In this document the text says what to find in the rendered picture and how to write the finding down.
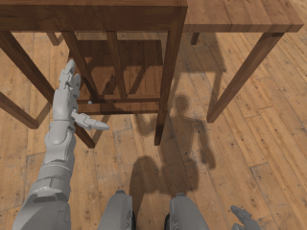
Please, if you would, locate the left robot hand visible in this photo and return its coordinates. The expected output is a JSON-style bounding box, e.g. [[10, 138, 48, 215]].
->
[[52, 59, 109, 131]]

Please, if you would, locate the chair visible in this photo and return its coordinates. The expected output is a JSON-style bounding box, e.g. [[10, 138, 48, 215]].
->
[[0, 0, 188, 149]]

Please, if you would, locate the robot shin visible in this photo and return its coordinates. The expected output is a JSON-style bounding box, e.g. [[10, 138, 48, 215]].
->
[[169, 193, 185, 230], [115, 190, 132, 230]]

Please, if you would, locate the right robot hand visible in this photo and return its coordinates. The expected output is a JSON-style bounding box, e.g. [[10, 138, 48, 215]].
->
[[230, 205, 262, 230]]

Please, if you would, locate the right robot shin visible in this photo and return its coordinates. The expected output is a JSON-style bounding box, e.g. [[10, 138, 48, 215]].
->
[[169, 193, 185, 230]]

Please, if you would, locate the left robot forearm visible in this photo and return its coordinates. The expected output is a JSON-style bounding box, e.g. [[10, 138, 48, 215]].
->
[[12, 120, 77, 230]]

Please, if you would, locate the left robot shin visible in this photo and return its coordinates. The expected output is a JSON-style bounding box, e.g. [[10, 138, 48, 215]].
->
[[115, 190, 132, 230]]

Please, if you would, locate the table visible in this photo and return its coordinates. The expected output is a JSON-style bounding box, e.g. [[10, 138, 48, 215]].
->
[[0, 0, 304, 129]]

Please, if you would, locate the left robot upper arm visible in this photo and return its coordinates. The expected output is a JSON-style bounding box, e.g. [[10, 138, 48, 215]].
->
[[14, 200, 72, 230]]

